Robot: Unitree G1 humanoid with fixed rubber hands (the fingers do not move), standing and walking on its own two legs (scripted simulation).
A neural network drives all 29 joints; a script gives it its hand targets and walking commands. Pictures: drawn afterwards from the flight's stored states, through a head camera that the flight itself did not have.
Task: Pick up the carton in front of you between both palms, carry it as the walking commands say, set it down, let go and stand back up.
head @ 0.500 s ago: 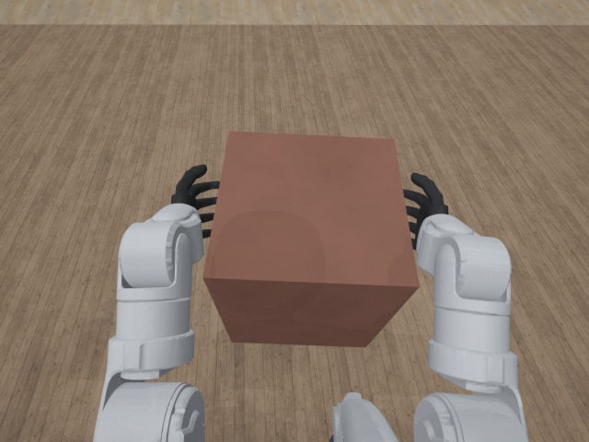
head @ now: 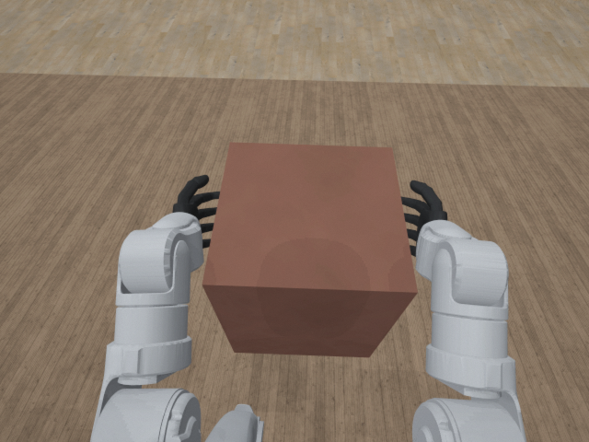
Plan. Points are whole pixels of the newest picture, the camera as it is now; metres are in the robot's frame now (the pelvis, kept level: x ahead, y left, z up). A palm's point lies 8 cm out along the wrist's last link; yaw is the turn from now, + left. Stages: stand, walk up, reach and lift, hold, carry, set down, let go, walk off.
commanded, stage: carry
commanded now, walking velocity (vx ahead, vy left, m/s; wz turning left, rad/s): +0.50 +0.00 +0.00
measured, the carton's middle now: (305, 259) +0.37 +0.02 +0.02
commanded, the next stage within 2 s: none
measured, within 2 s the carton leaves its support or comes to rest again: neither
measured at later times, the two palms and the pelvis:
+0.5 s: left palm (249, 111) +0.68 +0.16 +0.03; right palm (407, 125) +0.66 -0.14 +0.04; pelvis +0.32 +0.04 -0.04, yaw -2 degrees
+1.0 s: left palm (266, 40) +0.97 +0.16 +0.02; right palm (389, 43) +0.99 -0.13 +0.01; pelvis +0.63 -0.01 -0.08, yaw +0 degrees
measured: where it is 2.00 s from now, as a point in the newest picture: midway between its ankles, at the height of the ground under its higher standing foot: (312, 203)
